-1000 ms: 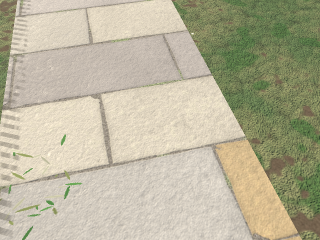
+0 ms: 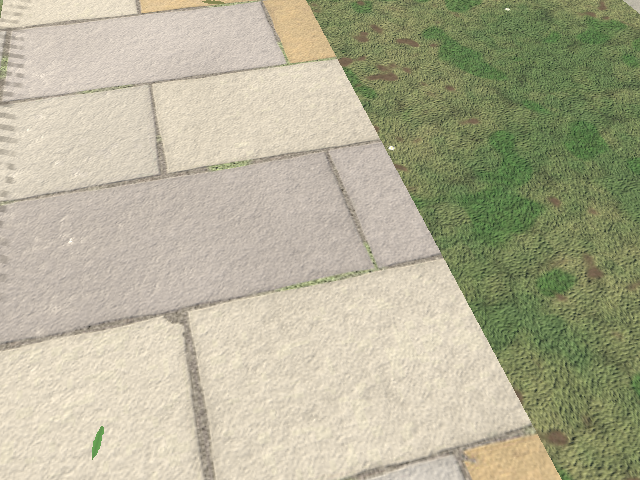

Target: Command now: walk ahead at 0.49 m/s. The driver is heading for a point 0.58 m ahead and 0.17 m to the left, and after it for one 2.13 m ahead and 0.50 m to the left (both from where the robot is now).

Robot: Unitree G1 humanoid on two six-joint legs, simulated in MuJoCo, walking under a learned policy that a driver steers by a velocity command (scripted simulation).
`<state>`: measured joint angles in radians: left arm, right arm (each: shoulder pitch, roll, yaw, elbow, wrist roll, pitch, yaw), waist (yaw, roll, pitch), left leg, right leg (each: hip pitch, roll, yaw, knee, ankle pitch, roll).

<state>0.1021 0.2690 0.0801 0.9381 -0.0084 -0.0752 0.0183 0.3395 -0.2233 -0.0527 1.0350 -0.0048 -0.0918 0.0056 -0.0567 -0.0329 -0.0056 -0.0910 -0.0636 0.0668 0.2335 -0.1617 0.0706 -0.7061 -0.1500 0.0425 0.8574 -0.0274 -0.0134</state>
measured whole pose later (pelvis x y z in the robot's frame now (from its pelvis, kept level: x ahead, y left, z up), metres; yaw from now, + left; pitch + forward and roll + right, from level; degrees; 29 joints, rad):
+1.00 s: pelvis +0.55 +0.05 -0.01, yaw +26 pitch +1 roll +0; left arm 0.09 0.29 0.08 0.83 0.00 -0.11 0.01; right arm 0.28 -0.25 -0.08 0.82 0.01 -0.06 0.02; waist -0.03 -0.02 0.05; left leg -0.24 -0.11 -0.02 0.39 -0.17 0.11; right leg -0.60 -0.12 0.05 1.07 -0.29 0.02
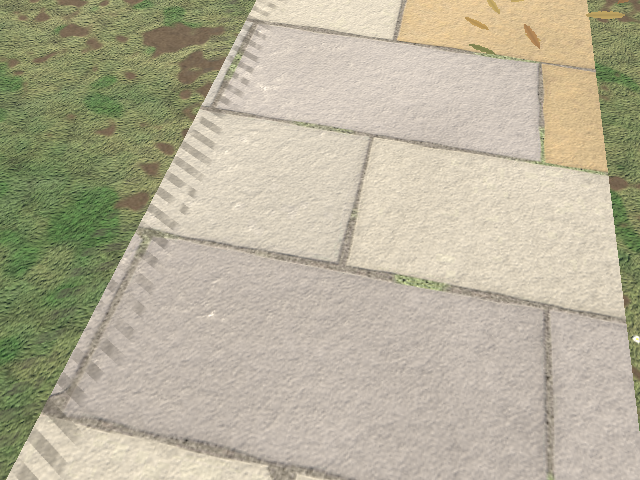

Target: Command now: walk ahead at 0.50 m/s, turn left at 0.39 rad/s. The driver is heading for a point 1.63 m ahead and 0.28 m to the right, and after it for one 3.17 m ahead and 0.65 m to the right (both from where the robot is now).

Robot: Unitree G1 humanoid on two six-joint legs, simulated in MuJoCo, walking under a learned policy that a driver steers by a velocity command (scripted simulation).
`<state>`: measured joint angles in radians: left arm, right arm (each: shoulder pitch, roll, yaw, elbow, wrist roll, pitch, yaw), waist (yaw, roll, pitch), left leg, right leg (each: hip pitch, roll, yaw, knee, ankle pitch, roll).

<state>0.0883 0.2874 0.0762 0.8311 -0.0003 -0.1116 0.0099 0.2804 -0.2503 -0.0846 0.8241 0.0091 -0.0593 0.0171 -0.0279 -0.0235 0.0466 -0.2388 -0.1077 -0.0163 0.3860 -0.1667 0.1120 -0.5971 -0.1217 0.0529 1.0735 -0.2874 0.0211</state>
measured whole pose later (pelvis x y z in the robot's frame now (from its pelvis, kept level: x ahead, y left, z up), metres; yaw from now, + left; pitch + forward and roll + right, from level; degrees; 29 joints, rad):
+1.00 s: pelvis +0.57 +0.01 +0.00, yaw +3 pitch +2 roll +0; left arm 0.27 0.30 0.05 0.90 -0.02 -0.09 -0.01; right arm 0.20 -0.26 -0.06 0.79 0.00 -0.08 0.03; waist 0.00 -0.03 0.02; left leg -0.33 -0.04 0.05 0.45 -0.15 0.06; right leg -0.44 -0.05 0.02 1.15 -0.37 -0.03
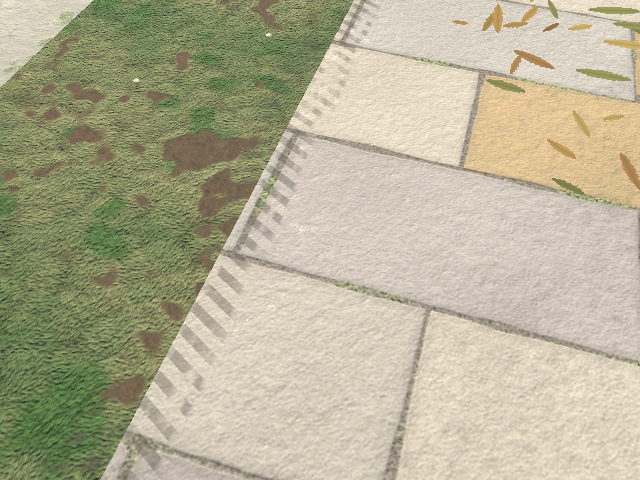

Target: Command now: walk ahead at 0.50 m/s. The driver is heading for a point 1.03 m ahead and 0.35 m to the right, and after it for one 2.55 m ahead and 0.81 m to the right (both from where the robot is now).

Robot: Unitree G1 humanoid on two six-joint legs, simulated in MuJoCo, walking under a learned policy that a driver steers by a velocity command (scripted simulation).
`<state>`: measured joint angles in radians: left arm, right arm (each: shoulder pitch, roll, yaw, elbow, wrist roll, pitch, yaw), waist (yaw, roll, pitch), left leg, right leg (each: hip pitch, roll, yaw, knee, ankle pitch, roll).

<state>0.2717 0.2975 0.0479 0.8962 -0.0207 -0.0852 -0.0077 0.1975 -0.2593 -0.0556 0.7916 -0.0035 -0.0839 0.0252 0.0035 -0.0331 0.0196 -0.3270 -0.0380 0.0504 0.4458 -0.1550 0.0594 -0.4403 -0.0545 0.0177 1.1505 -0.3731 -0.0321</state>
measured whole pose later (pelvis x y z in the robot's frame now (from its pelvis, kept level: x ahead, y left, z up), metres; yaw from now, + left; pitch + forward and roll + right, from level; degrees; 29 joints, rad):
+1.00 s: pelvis +0.22 -0.02 +0.01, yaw -17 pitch +1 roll -3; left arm 0.21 0.31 0.12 0.83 -0.02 0.02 0.01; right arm 0.40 -0.25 -0.06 0.89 -0.02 -0.07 -0.06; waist -0.05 -0.02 -0.07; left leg -0.05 0.08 0.13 0.29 -0.25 0.00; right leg -0.69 -0.01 0.08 1.10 -0.09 0.04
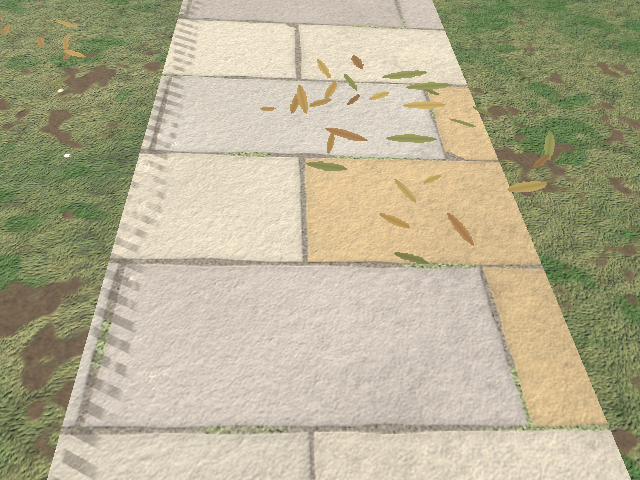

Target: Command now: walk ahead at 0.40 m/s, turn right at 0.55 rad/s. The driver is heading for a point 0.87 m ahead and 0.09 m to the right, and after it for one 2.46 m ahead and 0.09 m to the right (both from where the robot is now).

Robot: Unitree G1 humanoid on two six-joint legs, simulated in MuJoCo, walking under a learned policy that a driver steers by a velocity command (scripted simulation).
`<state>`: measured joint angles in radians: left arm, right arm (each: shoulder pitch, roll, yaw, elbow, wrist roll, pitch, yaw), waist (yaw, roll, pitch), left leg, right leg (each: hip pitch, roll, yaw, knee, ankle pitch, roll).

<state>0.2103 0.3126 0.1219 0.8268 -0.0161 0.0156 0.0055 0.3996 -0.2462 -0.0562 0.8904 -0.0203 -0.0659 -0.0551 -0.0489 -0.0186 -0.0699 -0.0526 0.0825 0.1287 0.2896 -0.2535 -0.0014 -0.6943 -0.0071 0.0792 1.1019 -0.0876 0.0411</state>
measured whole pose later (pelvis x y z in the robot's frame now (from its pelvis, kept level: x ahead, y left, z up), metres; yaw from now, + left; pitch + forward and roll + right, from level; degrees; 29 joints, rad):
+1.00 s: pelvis +0.51 -0.16 -0.01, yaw -7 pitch +1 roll +1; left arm 0.19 0.28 0.05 0.74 0.01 -0.10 0.01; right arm 0.27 -0.28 -0.06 0.78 0.00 -0.07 0.03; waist -0.03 -0.02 0.05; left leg -0.28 -0.12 -0.03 0.38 -0.11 0.10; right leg -0.56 -0.07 0.07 1.08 -0.34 0.01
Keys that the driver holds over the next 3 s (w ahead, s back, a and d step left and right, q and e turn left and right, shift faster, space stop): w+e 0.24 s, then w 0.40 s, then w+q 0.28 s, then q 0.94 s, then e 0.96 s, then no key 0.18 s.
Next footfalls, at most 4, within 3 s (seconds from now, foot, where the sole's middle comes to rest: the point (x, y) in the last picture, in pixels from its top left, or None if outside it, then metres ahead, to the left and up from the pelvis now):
0.26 right None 0.20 -0.20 -0.79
0.80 left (349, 474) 0.60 -0.11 -0.79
1.24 right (435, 399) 0.78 -0.33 -0.79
1.66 left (337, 444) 0.67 -0.09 -0.79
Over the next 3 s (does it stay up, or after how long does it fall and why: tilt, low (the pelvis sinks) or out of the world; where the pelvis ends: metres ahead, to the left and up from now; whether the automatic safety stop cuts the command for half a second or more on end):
stays up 0.68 -0.26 -0.01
